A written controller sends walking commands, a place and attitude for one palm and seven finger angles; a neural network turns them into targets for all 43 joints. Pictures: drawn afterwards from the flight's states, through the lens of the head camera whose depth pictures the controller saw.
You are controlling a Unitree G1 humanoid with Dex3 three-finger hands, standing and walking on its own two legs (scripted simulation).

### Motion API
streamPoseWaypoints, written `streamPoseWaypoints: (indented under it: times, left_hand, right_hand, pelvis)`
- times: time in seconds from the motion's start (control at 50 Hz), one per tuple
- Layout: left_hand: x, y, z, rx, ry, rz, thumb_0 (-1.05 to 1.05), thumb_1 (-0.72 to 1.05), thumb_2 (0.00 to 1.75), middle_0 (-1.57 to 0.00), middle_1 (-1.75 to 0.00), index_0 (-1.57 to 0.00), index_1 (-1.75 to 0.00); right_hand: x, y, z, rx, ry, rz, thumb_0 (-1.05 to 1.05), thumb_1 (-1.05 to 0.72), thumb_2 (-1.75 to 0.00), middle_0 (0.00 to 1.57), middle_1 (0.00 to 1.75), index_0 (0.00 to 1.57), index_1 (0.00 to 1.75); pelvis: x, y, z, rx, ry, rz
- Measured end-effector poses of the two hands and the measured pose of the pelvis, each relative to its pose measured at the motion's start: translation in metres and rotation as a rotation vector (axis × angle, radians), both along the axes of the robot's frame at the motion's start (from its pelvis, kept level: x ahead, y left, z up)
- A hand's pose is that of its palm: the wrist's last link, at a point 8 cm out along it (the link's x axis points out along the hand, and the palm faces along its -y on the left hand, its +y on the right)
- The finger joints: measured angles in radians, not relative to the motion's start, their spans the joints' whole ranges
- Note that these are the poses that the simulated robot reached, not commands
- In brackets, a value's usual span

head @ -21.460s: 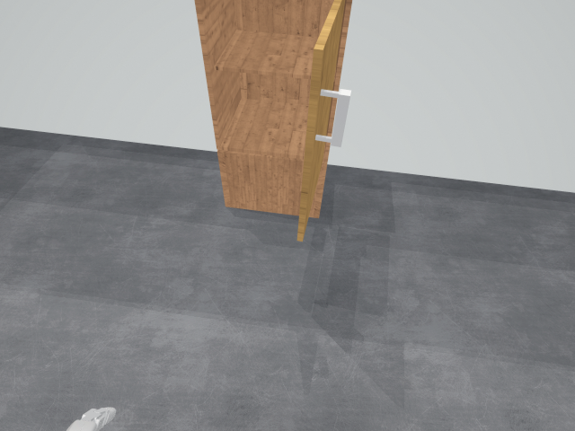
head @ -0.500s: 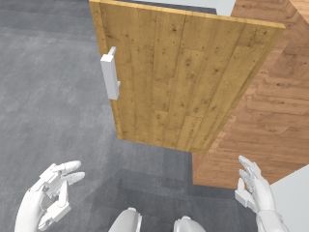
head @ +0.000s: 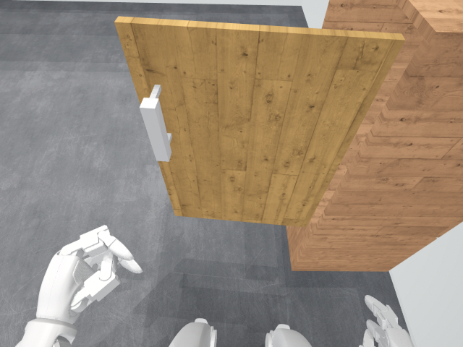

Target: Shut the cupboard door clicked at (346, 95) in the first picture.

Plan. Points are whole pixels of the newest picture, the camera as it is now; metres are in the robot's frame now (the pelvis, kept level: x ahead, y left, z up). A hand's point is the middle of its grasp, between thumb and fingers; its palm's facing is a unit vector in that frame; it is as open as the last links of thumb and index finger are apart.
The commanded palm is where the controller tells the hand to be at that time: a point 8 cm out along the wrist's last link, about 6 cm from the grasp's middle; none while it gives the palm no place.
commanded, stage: raise the hand and make a fist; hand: left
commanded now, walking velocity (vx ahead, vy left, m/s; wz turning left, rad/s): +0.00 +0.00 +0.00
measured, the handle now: (160, 124) +0.48 +0.17 +0.10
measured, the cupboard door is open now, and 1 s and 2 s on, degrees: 85 85 85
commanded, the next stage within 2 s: bring the fist close to the handle in 0.90 s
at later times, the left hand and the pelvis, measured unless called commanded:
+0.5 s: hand (96, 240) +0.25 +0.21 +0.11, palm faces -0.01 -1.00 -0.05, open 3.1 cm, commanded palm +0.22 +0.26 +0.11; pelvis +0.02 +0.01 +0.03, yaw +0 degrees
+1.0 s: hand (121, 250) +0.23 +0.17 +0.10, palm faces -0.05 -1.00 -0.05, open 3.1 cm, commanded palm +0.21 +0.23 +0.11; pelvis +0.01 -0.01 +0.03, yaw +0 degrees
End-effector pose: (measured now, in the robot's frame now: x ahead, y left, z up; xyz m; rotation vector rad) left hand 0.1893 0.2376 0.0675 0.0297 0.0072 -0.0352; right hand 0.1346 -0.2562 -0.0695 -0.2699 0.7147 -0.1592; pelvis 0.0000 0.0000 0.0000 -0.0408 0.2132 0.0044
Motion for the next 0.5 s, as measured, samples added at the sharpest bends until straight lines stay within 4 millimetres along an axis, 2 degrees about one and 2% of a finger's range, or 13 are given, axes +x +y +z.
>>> streamPoseWaypoints:
  times: [0.08,0.2,0.26,0.32,0.4,0.44,0.5]
  left_hand:
    - [0.008,-0.008,-0.006,-0.015,0.061,-0.079,0.01,0.9,0.9,-1.03,-1.21,-1.04,-1.21]
    - [0.018,0.017,0.029,0.002,-0.051,0.049,0.02,0.9,0.9,-1.15,-1.33,-1.15,-1.33]
    - [0.021,0.023,0.036,0.009,-0.058,0.065,0.01,0.9,0.9,-1.2,-1.39,-1.2,-1.38]
    - [0.025,0.017,0.027,0.003,0.013,0.016,0.01,0.9,0.9,-1.24,-1.43,-1.24,-1.43]
    - [0.029,0.012,0.016,-0.004,0.093,-0.032,0.01,0.9,0.9,-1.27,-1.47,-1.27,-1.47]
    - [0.032,0.015,0.022,0.001,0.076,-0.017,0.01,0.9,0.9,-1.28,-1.48,-1.28,-1.48]
    - [0.036,0.023,0.041,0.022,-0.001,0.026,0.02,0.9,0.9,-1.29,-1.49,-1.29,-1.49]
  right_hand:
    - [0.023,0.012,0.015,-0.003,-0.079,0.01,0.01,-0.91,-0.9,0.2,0.3,0.2,0.3]
    - [0.056,0.044,0.037,0.047,-0.163,0.069,0.01,-0.91,-0.9,0.2,0.3,0.2,0.3]
    - [0.066,0.058,0.041,0.076,-0.175,0.112,0.01,-0.91,-0.9,0.2,0.3,0.2,0.3]
    - [0.071,0.067,0.042,0.092,-0.169,0.137,0.01,-0.9,-0.9,0.2,0.3,0.2,0.3]
    - [0.069,0.068,0.041,0.09,-0.144,0.138,0.01,-0.9,-0.9,0.2,0.3,0.21,0.3]
    - [0.065,0.066,0.041,0.086,-0.128,0.129,0.01,-0.9,-0.9,0.2,0.3,0.21,0.3]
    - [0.059,0.06,0.039,0.081,-0.101,0.118,0.01,-0.9,-0.9,0.2,0.3,0.21,0.3]
  pelvis:
    - [0.003,0.007,0.004,-0.003,-0.008,-0.006]
    - [0.011,0.012,0.013,-0.007,-0.032,-0.003]
    - [0.015,0.015,0.017,-0.012,-0.038,0.006]
    - [0.016,0.017,0.019,-0.014,-0.042,0.01]
    - [0.019,0.017,0.022,-0.012,-0.047,0.007]
    - [0.021,0.017,0.024,-0.011,-0.05,0.005]
    - [0.024,0.015,0.026,-0.01,-0.056,0.005]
